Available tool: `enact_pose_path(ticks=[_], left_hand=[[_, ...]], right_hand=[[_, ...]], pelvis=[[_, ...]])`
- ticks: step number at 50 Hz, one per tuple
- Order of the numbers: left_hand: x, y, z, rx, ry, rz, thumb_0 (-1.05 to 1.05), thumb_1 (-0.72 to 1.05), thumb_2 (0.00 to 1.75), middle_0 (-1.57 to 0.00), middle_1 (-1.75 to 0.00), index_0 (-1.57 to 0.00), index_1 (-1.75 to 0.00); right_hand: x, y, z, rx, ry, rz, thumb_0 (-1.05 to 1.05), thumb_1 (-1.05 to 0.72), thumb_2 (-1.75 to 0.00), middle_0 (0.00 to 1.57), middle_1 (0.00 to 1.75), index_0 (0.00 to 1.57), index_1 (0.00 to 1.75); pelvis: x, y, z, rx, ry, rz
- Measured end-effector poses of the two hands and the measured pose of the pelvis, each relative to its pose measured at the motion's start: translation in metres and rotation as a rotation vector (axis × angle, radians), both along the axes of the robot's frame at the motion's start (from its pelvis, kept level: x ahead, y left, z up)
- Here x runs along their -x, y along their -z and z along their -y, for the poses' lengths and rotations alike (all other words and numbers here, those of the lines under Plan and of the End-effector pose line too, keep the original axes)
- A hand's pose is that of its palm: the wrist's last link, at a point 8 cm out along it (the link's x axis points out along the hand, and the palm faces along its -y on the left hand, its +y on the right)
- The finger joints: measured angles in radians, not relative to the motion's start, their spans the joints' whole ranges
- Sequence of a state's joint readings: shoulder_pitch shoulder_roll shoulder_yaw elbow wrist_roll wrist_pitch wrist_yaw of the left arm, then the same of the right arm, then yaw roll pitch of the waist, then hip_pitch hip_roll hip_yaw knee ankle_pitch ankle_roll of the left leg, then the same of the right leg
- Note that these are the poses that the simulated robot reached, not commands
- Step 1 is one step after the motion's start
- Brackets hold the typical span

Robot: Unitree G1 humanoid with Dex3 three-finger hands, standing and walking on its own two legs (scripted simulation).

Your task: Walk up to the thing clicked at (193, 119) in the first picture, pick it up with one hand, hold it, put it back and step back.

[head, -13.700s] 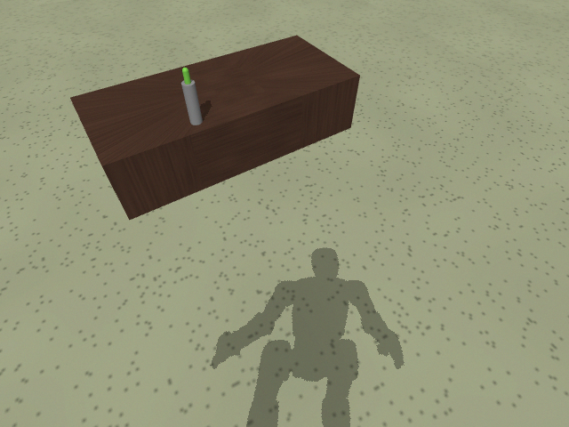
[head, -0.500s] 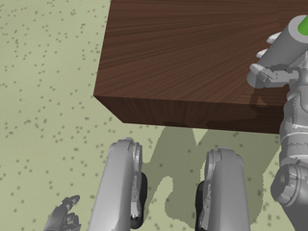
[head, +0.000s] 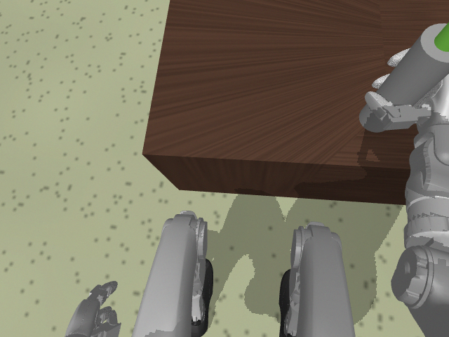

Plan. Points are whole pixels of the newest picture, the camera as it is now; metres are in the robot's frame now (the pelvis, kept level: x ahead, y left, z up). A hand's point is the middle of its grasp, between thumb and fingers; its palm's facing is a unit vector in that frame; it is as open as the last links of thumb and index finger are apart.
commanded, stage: settle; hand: right
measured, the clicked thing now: (415, 75) +0.50 -0.22 +0.07
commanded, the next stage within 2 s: lift in 0.76 s
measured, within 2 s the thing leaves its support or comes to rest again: neither
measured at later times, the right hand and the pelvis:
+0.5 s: hand (414, 65) +0.51 -0.22 +0.07, palm faces +0.13 +0.99 -0.02, open 8.3 cm; pelvis +0.01 +0.00 +0.05, yaw +0 degrees
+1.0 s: hand (423, 56) +0.51 -0.22 +0.09, palm faces +0.13 +0.99 -0.02, open 8.3 cm; pelvis +0.02 +0.00 +0.07, yaw +0 degrees
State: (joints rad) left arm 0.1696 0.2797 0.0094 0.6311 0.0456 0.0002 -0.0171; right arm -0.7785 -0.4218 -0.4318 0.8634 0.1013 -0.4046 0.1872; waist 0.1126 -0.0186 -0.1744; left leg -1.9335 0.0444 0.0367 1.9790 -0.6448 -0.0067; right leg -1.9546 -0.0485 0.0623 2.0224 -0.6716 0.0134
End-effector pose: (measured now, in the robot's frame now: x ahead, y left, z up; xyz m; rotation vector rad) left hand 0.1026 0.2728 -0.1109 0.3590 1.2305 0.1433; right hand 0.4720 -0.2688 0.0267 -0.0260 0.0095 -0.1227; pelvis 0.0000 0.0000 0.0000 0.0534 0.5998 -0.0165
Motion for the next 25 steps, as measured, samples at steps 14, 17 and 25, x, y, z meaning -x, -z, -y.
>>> enact_pose_path(ticks=[14,17,25], left_hand=[[0.003,-0.034,-0.004,-0.027,-0.011,-0.019,0.01,0.90,0.89,-0.21,-0.30,-0.21,-0.30],[0.003,-0.039,-0.004,-0.030,-0.015,-0.023,0.01,0.90,0.89,-0.20,-0.30,-0.20,-0.30],[0.001,-0.051,-0.002,-0.024,-0.022,-0.025,0.01,0.90,0.89,-0.20,-0.30,-0.20,-0.30]], right_hand=[[-0.004,-0.025,0.002,-0.011,0.006,-0.007,0.00,0.24,-1.11,0.85,1.16,0.86,1.17],[-0.007,-0.029,0.002,-0.010,0.007,-0.009,0.00,0.24,-1.11,0.84,1.17,0.86,1.18],[-0.012,-0.043,0.003,-0.009,0.011,-0.007,0.00,0.25,-1.13,0.84,1.18,0.85,1.19]], pelvis=[[-0.005,-0.030,0.002,-0.003,0.001,-0.002],[-0.007,-0.035,0.003,-0.004,0.002,-0.003],[-0.012,-0.048,0.003,-0.003,0.002,-0.001]])
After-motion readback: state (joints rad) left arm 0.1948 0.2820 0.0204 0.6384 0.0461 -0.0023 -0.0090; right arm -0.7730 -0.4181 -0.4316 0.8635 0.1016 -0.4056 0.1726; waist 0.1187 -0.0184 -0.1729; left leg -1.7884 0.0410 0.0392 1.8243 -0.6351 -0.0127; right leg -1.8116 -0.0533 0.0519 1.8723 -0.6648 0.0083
